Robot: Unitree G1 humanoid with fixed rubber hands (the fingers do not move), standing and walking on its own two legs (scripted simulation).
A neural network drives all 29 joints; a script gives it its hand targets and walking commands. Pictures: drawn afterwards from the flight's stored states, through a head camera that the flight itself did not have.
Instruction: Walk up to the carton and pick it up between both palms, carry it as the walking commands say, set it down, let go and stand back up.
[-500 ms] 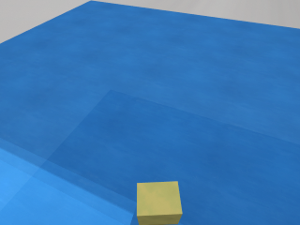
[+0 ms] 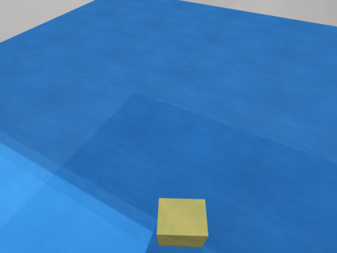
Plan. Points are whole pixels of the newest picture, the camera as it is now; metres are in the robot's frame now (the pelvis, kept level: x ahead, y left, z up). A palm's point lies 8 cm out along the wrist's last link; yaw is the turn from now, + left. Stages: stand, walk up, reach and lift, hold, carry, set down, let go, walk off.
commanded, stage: walk up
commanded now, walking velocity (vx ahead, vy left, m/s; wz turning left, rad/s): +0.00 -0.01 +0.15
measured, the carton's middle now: (181, 223) +0.39 -0.04 -0.65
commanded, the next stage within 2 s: stand in 0.30 s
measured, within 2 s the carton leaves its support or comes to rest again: neither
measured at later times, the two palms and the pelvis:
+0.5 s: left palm out of the picture +0.00 +0.21 -0.14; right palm out of the picture +0.01 -0.21 -0.14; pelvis +0.00 +0.00 +0.01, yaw +0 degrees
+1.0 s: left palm out of the picture +0.13 +0.18 -0.17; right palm out of the picture +0.10 -0.22 -0.18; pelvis -0.05 +0.01 -0.05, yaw -11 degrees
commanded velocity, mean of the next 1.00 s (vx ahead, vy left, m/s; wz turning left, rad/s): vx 0.00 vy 0.00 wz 0.01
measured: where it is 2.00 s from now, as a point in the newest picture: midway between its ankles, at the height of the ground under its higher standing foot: outside the picture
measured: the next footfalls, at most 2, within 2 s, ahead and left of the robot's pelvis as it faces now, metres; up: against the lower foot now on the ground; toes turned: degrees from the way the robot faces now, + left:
none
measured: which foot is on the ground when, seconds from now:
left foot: down 0.00-1.00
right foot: down 0.00-1.00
